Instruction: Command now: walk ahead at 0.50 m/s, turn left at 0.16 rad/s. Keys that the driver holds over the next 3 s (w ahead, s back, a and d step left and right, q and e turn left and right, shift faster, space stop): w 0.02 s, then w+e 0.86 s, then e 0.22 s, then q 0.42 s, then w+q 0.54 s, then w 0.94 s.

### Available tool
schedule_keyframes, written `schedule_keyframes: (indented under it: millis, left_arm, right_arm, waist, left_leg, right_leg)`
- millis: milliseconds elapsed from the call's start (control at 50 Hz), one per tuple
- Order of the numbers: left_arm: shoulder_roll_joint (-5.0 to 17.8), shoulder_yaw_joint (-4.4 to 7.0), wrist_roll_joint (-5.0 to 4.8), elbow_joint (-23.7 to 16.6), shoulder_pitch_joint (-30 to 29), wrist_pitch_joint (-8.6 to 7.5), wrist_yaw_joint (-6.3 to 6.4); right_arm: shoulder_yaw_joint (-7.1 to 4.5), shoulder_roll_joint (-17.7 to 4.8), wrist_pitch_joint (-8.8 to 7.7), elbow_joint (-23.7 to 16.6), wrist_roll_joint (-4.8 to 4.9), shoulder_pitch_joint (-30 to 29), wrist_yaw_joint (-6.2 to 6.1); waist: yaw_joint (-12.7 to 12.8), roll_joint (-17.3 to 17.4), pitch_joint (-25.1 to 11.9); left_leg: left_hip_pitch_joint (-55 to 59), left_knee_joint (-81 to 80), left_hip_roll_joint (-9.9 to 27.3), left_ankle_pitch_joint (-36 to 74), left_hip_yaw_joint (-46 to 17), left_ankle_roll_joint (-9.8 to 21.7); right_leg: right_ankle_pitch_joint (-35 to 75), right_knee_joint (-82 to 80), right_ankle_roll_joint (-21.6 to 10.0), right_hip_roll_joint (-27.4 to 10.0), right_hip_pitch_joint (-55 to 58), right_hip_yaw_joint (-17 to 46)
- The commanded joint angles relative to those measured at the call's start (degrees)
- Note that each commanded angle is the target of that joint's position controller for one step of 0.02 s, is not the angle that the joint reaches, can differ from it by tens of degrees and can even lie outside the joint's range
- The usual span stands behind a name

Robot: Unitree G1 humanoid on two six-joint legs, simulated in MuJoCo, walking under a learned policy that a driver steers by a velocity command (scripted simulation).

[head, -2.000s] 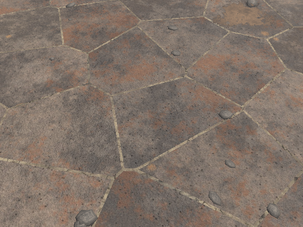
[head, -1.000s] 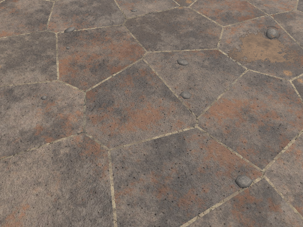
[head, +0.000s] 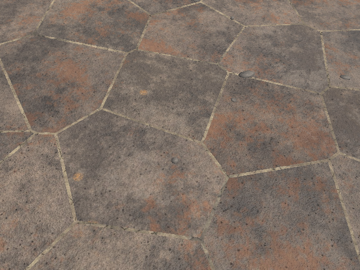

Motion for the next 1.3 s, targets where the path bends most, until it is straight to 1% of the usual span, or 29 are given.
schedule_keyframes:
  millis: [20, 120, 240, 300, 340, 360, 380, 400, 420, 440, 460, 480, 560, 660, 760, 800, 820, 840, 860, 880, 900, 920, 960, 1060, 1160, 1220, 1260, 1280, 1300]
  left_arm:
    - [3.2, 0.97, 0.59, -3.1, 0.6, 0.4, 0.31]
    - [1.3, 0.09, -0.55, -4.4, -6.2, -0.22, -1.19]
    - [0.9, -0.48, -1.08, -8.6, -13.0, -0.6, -3.61]
    - [2.2, 0.06, -0.73, -9.5, -10.2, -0.53, -4.52]
    - [6.2, 2.21, -0.56, -7.3, 1.9, -0.12, -4.06]
    - [10.1, 3.72, -0.4, -5.8, 10.9, 0.19, -3.19]
    - [15.8, 4.91, -0.5, -5.8, 14.0, 0.05, -2.83]
    - [10.9, 3.72, -0.77, -5.5, 16.2, 0.16, -2.52]
    - [8.6, 3.04, -0.42, -6.0, 13.4, 0.32, -2.14]
    - [7.3, 2.6, -0.46, -7.1, 9.1, 0.49, -1.95]
    - [6.3, 2.21, -0.34, -8.1, 5.8, 0.6, -1.96]
    - [5.3, 1.79, 0.19, -9.0, 3.9, 0.58, -1.83]
    - [6.9, 2.31, -0.17, -9.5, 3.3, 0.42, -0.96]
    - [8.1, 2.74, -1.06, -8.2, 7.5, 1.48, 0.28]
    - [7.9, 2.82, -1.28, -7.5, 10.0, 2.42, 0.61]
    - [7.2, 2.71, -1.09, -8.1, 8.3, 2.72, 0.67]
    - [5.1, 2.04, -0.84, -8.6, 7.7, 2.6, 0.58]
    - [1.4, 0.72, -0.05, -9.8, 7.8, 2.27, 0.37]
    - [-0.8, -0.17, -1.6, -11.6, 15.6, 1.69, 0.36]
    - [5.3, 0.88, -2.17, -10.0, 15.3, 1.68, 0.58]
    - [8.3, 1.83, -1.54, -10.6, 9.0, 2.17, 0.62]
    - [7.9, 2.05, -0.75, -11.2, 6.1, 2.63, 0.78]
    - [6.7, 2.58, -0.4, -12.0, 5.7, 3.42, 0.51]
    - [2.3, 1.49, -0.58, -13.5, 3.9, 5.38, 0.31]
    - [0.7, 0.75, -0.01, -14.9, -2.4, 4.67, -1.25]
    - [1.3, 0.97, 0.49, -15.0, -3.7, 3.96, -1.58]
    - [2.8, 1.74, 1.0, -13.3, 0.1, 3.3, -1.11]
    - [6.9, 2.7, 1.78, -13.3, 2.1, 3.1, -0.3]
    - [9.7, 2.72, 3.92, -14.3, 4.4, 3.43, 0.7]
  right_arm:
    - [-1.9, -7.9, -1.49, -2.7, 0.06, -1.1, -0.97]
    - [-1.7, -8.7, -1.28, -0.2, -0.28, 1.8, -1.92]
    - [-1.96, -9.5, -0.35, 3.3, -0.16, 4.7, -2.35]
    - [-2.27, -11.1, 0.54, 2.8, -0.07, 2.3, -3.09]
    - [-2.38, -12.4, 1.44, 2.1, 0.04, 0.5, -3.8]
    - [-1.94, -11.9, 1.1, 1.0, -0.29, 0.5, -4.21]
    - [0.82, -3.5, -0.61, -0.9, -1.94, 8.1, -2.86]
    - [0.52, -6.9, -2.85, -0.6, -0.72, 4.6, -1.74]
    - [-0.31, -10.0, -4.12, -2.9, 1.56, -1.6, -1.07]
    - [0.1, -9.4, -4.67, -4.1, 1.4, -4.8, -1.17]
    - [-0.18, -9.2, -4.57, -4.2, 0.23, -5.9, -1.54]
    - [-0.65, -9.5, -3.88, -4.4, -0.54, -5.0, -1.8]
    - [-0.28, -6.9, -1.53, -5.1, -1.35, -4.1, -2.56]
    - [0.64, -4.8, -1.82, -7.4, -0.78, -15.1, -2.23]
    - [-0.7, -8.0, -3.15, -8.7, 0.28, -18.4, -1.12]
    - [-1.63, -9.1, -3.72, -7.6, 0.43, -13.5, -1.18]
    - [-2.44, -10.6, -3.98, -6.7, -0.1, -8.5, -1.56]
    - [-3.37, -13.8, -4.06, -6.0, -0.98, 0.1, -2.14]
    - [-4.46, -18.2, -3.18, -3.9, -1.54, 4.6, -1.89]
    - [-3.58, -13.1, -2.93, -4.5, -0.25, 3.8, -1.62]
    - [-2.56, -9.6, -2.55, -5.3, -0.29, 1.1, -1.92]
    - [-1.9, -8.4, -2.14, -5.8, -0.96, -2.2, -1.96]
    - [-1.17, -6.6, -1.75, -5.3, -1.27, -5.6, -1.98]
    - [-2.45, -10.3, -0.96, -2.5, -0.78, -7.2, -2.66]
    - [-2.18, -11.0, 0.72, 0.2, 0.4, -6.3, -3.12]
    - [-1.92, -11.6, 0.82, 2.0, 1.6, -5.5, -2.05]
    - [-1.33, -10.7, 0.64, 2.9, 2.35, -6.0, -1.55]
    - [-0.56, -8.9, 0.05, 3.1, 1.22, -3.9, -1.32]
    - [1.15, -4.8, -0.64, 2.4, -0.97, -0.4, -0.85]
  waist:
    - [1.6, 4.7, -1.4]
    - [-1.9, 5.5, 1.0]
    - [-4.2, 4.8, 3.7]
    - [-1.5, 7.2, 0.0]
    - [5.3, 7.8, -7.5]
    - [9.3, 4.0, -12.9]
    - [4.4, -11.2, -20.6]
    - [7.6, -8.2, -26.0]
    - [8.2, -5.1, -16.8]
    - [6.2, 1.0, -10.9]
    - [3.8, 4.2, -6.5]
    - [1.6, 3.5, -5.3]
    - [-0.5, 0.5, -3.1]
    - [4.0, -2.1, -2.5]
    - [4.4, -3.9, -2.8]
    - [1.2, -5.3, -3.6]
    - [-1.4, -4.7, -6.8]
    - [-4.7, 2.0, -14.0]
    - [-1.2, 21.5, -19.3]
    - [-2.6, 16.3, -15.5]
    - [-4.0, 10.4, -8.1]
    - [-2.8, 6.4, -4.6]
    - [0.3, 7.7, -2.1]
    - [1.3, 9.3, -3.6]
    - [-0.7, 7.8, -5.3]
    - [-0.4, 7.9, -5.4]
    - [2.3, 6.9, -6.3]
    - [2.4, 4.0, -9.3]
    - [1.5, -5.0, -16.5]
  left_leg:
    - [2.6, -10.5, 15.3, 20.3, -10.9, 9.3]
    - [6.6, -12.1, 14.9, 15.3, -5.0, 5.5]
    - [18.7, -8.4, 19.4, 20.7, -1.7, 4.5]
    - [20.5, -0.4, 19.3, 43.7, 1.2, 2.4]
    - [17.3, 16.5, 17.0, 57.7, 4.0, 0.2]
    - [5.0, 32.2, 15.0, 44.5, 4.9, -1.9]
    - [-21.8, 55.7, 3.2, -6.4, 2.4, -6.2]
    - [-30.5, 62.9, 1.2, -21.4, -8.2, -5.6]
    - [-35.2, 62.2, 4.8, -17.0, -9.4, -4.4]
    - [-33.9, 57.3, 7.4, -12.7, -8.4, -3.9]
    - [-31.1, 52.3, 8.9, -10.9, -7.4, -4.4]
    - [-26.9, 49.2, 10.3, -9.7, -7.5, -5.0]
    - [-22.8, 38.3, 10.4, -5.5, -4.9, -8.6]
    - [-17.8, 17.1, 6.5, 12.4, -4.1, -9.8]
    - [-14.4, 8.4, 4.6, 8.5, -6.5, -8.0]
    - [-7.7, 5.2, 4.6, 6.0, -5.7, -5.8]
    - [1.2, 4.4, 7.1, 5.7, -6.8, -3.8]
    - [15.3, 4.7, 17.3, 2.5, -16.4, 0.1]
    - [30.9, 0.1, 29.3, -8.7, -42.4, 9.7]
    - [28.8, -2.2, 29.9, -20.7, -46.8, 9.4]
    - [22.0, -2.2, 27.3, -13.6, -36.8, 6.9]
    - [15.1, -2.0, 24.8, 0.7, -28.1, 5.6]
    - [7.1, -1.7, 20.8, 23.1, -16.4, 4.3]
    - [5.0, -4.1, 20.4, 36.2, -5.2, 6.2]
    - [4.1, -3.2, 18.6, 32.9, 0.7, 5.3]
    - [6.5, 0.6, 19.1, 31.5, -2.0, 4.7]
    - [5.0, 6.6, 16.3, 27.6, -2.5, 1.9]
    - [0.7, 11.9, 13.0, 20.2, -1.3, -1.5]
    - [-11.7, 22.9, 8.8, -5.5, 0.5, -5.9]
  right_leg:
    - [8.4, -6.0, 1.4, -1.0, -4.0, 0.8]
    - [22.3, -21.6, -0.3, 1.2, -4.0, -0.7]
    - [15.9, -28.8, -3.3, 4.1, -9.0, -1.0]
    - [8.0, -29.3, -5.9, 8.0, -1.0, -5.6]
    - [7.4, -31.6, -8.8, 12.6, 16.2, -8.1]
    - [11.0, -32.5, -12.0, 7.2, 33.6, 1.1]
    - [6.4, -33.7, -23.7, -8.5, 57.4, 31.6]
    - [-0.6, -42.9, -25.3, -11.1, 62.7, 45.8]
    - [-0.9, -44.3, -21.4, -9.0, 56.6, 36.9]
    - [3.0, -45.0, -19.3, -6.7, 47.0, 30.0]
    - [9.4, -46.2, -18.4, -4.8, 38.2, 25.5]
    - [13.7, -47.6, -18.1, -3.1, 32.4, 22.3]
    - [21.0, -50.1, -18.1, 0.4, 21.6, 15.4]
    - [12.8, -48.0, -13.6, 4.4, 19.4, 12.5]
    - [6.2, -41.9, -12.0, 1.3, 26.6, 21.4]
    - [6.7, -37.7, -10.4, 2.0, 26.9, 23.2]
    - [7.5, -31.6, -8.5, 4.4, 24.6, 21.3]
    - [-0.1, -15.7, -6.2, 8.2, 17.5, 15.8]
    - [-21.8, 1.2, -3.0, 14.9, -2.4, 8.2]
    - [-19.9, 9.3, -2.0, 9.9, -9.8, 9.0]
    - [-14.9, 11.8, -1.2, 8.5, -10.8, 8.3]
    - [-11.5, 11.3, -0.3, 7.1, -8.1, 6.9]
    - [-10.1, 7.7, 0.9, 5.0, -3.4, 5.7]
    - [-3.3, -3.2, 3.0, 4.4, -1.7, 1.3]
    - [7.5, -19.7, 1.2, 6.1, 8.2, -1.0]
    - [6.4, -28.4, -0.9, 7.5, 12.8, -1.4]
    - [16.1, -40.3, -3.1, 9.3, 22.9, -2.8]
    - [35.7, -39.6, -5.1, 3.7, 32.5, 2.0]
    - [61.3, -32.8, -12.2, -10.4, 48.3, 13.5]
Next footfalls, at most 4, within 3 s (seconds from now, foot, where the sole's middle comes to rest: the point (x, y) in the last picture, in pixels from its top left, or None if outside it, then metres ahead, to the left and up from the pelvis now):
0.36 right None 0.37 -0.16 -0.78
0.84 left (183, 223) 0.66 -0.02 -0.78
1.28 right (258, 223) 0.67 -0.32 -0.78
1.66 left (193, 210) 0.72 -0.07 -0.78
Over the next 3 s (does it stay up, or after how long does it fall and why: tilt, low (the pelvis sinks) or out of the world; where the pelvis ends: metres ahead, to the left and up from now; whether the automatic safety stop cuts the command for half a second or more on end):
stays up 1.32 -0.22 0.00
